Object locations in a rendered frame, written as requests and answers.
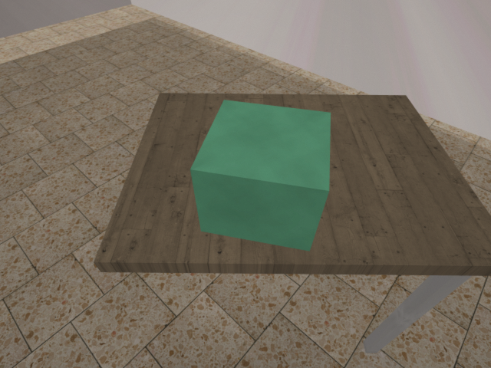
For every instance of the table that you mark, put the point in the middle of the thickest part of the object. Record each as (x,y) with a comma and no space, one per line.
(397,204)

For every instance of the carton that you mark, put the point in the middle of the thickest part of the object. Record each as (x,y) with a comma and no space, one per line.
(263,172)

